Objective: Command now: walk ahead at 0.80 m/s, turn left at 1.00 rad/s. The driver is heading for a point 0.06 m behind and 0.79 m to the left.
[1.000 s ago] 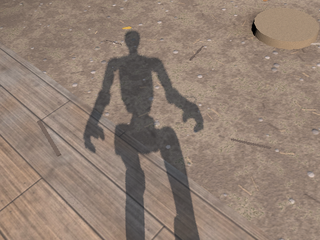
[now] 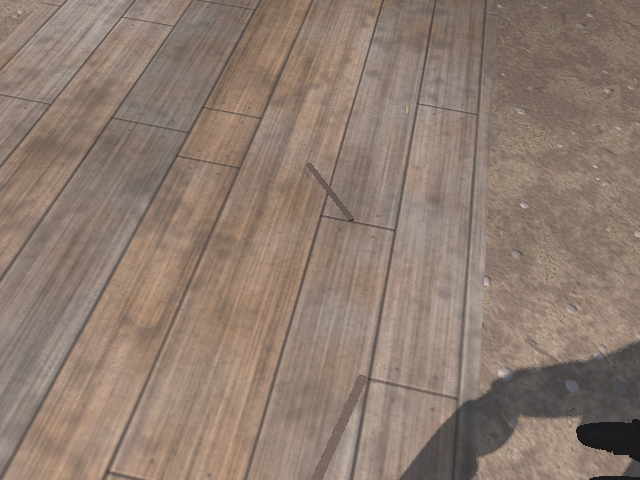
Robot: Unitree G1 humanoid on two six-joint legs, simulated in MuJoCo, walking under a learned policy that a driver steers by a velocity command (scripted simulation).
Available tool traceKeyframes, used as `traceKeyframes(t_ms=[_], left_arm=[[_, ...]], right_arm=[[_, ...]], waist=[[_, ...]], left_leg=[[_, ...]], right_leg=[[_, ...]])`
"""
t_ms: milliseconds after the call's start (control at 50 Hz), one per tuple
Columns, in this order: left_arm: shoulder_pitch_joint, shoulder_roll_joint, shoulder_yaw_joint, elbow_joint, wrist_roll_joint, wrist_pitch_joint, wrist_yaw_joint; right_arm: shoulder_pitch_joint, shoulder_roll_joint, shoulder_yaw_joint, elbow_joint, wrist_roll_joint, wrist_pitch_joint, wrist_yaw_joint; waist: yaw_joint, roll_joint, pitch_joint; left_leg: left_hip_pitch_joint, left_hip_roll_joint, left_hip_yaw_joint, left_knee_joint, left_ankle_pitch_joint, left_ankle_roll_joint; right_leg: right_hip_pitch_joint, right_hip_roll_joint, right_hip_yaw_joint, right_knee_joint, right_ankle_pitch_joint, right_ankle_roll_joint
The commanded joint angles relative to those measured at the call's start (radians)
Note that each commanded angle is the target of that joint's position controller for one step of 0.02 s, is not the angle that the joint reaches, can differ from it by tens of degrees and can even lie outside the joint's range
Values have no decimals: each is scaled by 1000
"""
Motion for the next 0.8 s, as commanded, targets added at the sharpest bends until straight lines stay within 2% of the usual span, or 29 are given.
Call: traceKeyframes(t_ms=[20, 60, 80, 100, 120, 140, 160, 180, 200, 220, 240, 260, 280, 300, 340, 400, 440, 480, 520, 540, 560, 580, 600, 620, 640, 660, 720, 760, 800], left_arm=[[-27, 118, 24, -60, 4, -8, 0], [25, 137, 29, -35, 9, 9, 5], [39, 148, 30, -26, 10, 18, 6], [32, 162, 30, -23, 8, 25, 6], [31, 181, 32, -23, 1, 33, 2], [3, 200, 31, -36, -14, 44, -4], [-32, 185, 21, -72, -13, 48, -11], [-95, 26, -14, -179, -2, 36, -26], [-218, 90, -14, -255, 28, 15, -28], [-276, 93, -16, -267, 18, 4, -28], [-202, 82, -26, -236, 8, -7, -23], [-176, 83, -28, -220, 18, -2, -22], [-125, 83, -30, -198, 32, 12, -21], [-114, 86, -30, -188, 38, 28, -23], [-181, 65, -37, -204, 31, 47, -25], [-351, 24, -57, -257, 9, 41, -33], [-399, 15, -65, -270, -4, 34, -37], [-396, 34, -59, -272, -13, 29, -31], [-266, 81, -39, -232, -12, 25, -13], [-85, 119, -18, -183, -11, 22, 2], [136, 149, 3, -131, -6, 22, 25], [309, 224, 25, -97, 28, 12, 46], [177, 271, 31, -112, 40, 7, 29], [1, 151, 17, -146, 26, 11, 16], [-43, 75, 3, -146, 15, 12, 7], [-23, 43, -5, -116, 17, 11, 3], [20, 12, -22, -24, 10, -23, -5], [40, 21, -23, 6, -4, -40, -12], [26, 30, -28, 21, -8, -50, -15]], right_arm=[[-111, -44, 4, -85, 0, -10, 20], [-158, -52, 7, -91, -3, -14, 25], [-157, -56, 8, -88, -4, -16, 23], [-115, -63, 4, -73, -3, -18, 15], [-10, -78, -7, -35, 3, -23, -2], [195, -92, -25, 35, 11, -34, -21], [444, -159, -61, 120, 5, -39, -39], [354, -314, -94, 105, 26, -27, -55], [368, -328, -95, 45, 17, -28, -63], [375, -277, -83, 82, 5, -32, -68], [367, -231, -72, 100, 3, -44, -76], [319, -204, -62, 102, 3, -59, -81], [270, -184, -51, 94, 8, -70, -82], [264, -159, -39, 98, 15, -83, -78], [276, -143, -34, 113, 17, -103, -71], [302, -151, -41, 130, 12, -121, -65], [315, -170, -51, 146, 21, -129, -64], [322, -181, -55, 164, 34, -134, -68], [306, -206, -60, 173, 35, -132, -72], [290, -233, -64, 182, 27, -130, -69], [254, -218, -58, 185, 15, -137, -64], [257, -71, -20, 160, 15, -152, -68], [374, 7, 13, 116, 49, -156, -63], [356, -46, 16, 166, 18, -139, -73], [292, -78, 11, 178, -4, -129, -62], [202, -76, 12, 171, -21, -124, -51], [144, -17, 34, 125, -21, -105, -20], [69, -9, 44, 94, -22, -97, -12], [-19, -6, 58, 52, -26, -104, -8]], waist=[[-13, -72, 61], [6, -73, 100], [0, -79, 104], [-32, -82, 78], [-85, -75, 9], [-191, -45, -96], [-304, 48, -212], [-199, 388, -175], [-225, 187, -215], [-213, 85, -118], [-149, 40, -37], [-99, 16, -15], [-57, 30, -7], [-41, 42, 1], [-42, 39, 31], [-77, 27, 89], [-99, 57, 68], [-96, 67, 36], [-38, 56, -44], [57, 27, -148], [178, 15, -241], [212, -192, -343], [49, -487, -401], [7, -293, -230], [5, -124, -141], [16, -8, -70], [-33, -78, 13], [-47, -53, 63], [-67, -41, 111]], left_leg=[[-30, 13, 28, -84, -8, 28], [-37, -2, 61, -140, -81, 57], [-11, -24, 86, -168, -131, 76], [80, -71, 122, -202, -192, 100], [229, -147, 168, -213, -235, 121], [488, -225, 187, -263, -189, 147], [849, -214, 49, -337, -263, 184], [1017, 48, -556, -610, -588, 274], [1022, 129, -849, -732, -559, 317], [978, 150, -754, -723, -392, 301], [827, 128, -654, -720, -256, 285], [714, 68, -550, -708, -192, 261], [629, 24, -494, -722, -158, 254], [575, -5, -457, -727, -93, 258], [486, -33, -446, -785, -99, 273], [417, -77, -418, -815, -2, 254], [429, -70, -421, -806, 143, 226], [472, -37, -443, -780, 295, 196], [519, -46, -438, -634, 558, 146], [513, -72, -395, -424, 695, 121], [401, -116, -355, -149, 662, 100], [197, -215, -283, 255, 163, 87], [5, -288, -236, 428, -275, 69], [-63, -182, -208, 478, -159, 81], [-43, -136, -177, 441, -88, 72], [-19, -111, -165, 374, -71, 66], [-28, -94, -215, 269, -101, 49], [-104, -94, -211, 193, -58, 39], [-78, -107, -149, 3, 18, 20]], right_leg=[[19, -276, 130, -248, -131, -126], [94, -280, 76, -230, -54, -120], [121, -279, 43, -193, 76, -115], [125, -268, -4, -105, 345, -104], [117, -259, -39, 65, 682, -103], [35, -245, -66, 335, 911, -98], [-244, -211, -57, 706, 735, -68], [-741, -3, 16, 1028, -214, 2], [-884, 33, 259, 1122, -224, 21], [-928, -10, 304, 1086, -162, 8], [-848, -50, 308, 976, -101, -1], [-755, -76, 320, 895, -99, -3], [-679, -81, 321, 849, -92, 2], [-631, -83, 322, 809, -101, 6], [-613, -69, 303, 707, -66, 27], [-566, -25, 286, 462, 120, 41], [-469, 11, 291, 318, 254, 28], [-355, 32, 306, 244, 313, 0], [-152, 82, 299, 217, 222, -27], [37, 104, 267, 233, 139, -43], [272, 60, 269, 253, 68, -59], [466, -156, 550, 165, -366, -94], [462, -352, 1176, -135, -576, -163], [307, -335, 1173, -150, -660, -206], [184, -299, 1007, -123, -549, -226], [91, -243, 851, -114, -339, -213], [-48, -192, 685, -166, -207, -214], [-51, -188, 576, -215, -83, -214], [-92, -160, 407, -234, 347, -201]])
Velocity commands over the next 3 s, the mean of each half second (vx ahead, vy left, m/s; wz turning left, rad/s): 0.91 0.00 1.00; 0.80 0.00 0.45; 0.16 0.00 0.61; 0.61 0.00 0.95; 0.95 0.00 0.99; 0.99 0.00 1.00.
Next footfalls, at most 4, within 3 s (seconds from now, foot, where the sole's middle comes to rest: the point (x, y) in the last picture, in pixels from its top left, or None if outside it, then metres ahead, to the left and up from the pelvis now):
0.16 left None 0.23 0.13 -0.77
0.56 right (283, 378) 0.69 0.11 -0.77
0.96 left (117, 302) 0.86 0.52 -0.77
1.46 right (149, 234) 1.07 0.50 -0.77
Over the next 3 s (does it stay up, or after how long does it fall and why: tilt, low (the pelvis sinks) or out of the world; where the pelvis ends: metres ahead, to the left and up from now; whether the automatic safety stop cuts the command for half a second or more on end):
stays up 0.49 1.42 -0.04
